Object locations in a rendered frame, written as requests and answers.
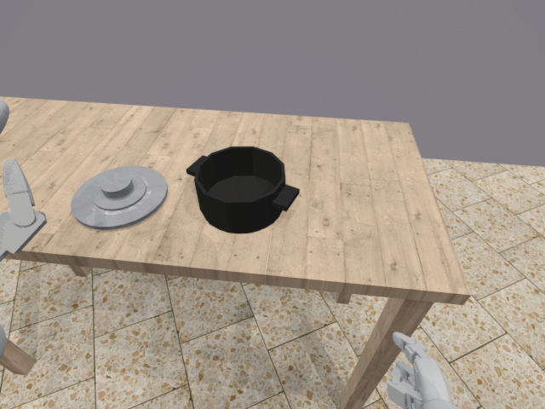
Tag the right robot hand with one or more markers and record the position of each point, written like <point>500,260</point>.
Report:
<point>423,382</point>

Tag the table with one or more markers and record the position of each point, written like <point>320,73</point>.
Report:
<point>366,220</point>

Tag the left robot hand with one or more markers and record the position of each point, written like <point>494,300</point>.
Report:
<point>19,226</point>

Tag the pot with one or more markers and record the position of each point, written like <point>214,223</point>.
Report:
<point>241,189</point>

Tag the knob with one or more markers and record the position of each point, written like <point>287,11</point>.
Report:
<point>116,185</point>

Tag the lid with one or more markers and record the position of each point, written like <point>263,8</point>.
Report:
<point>94,210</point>

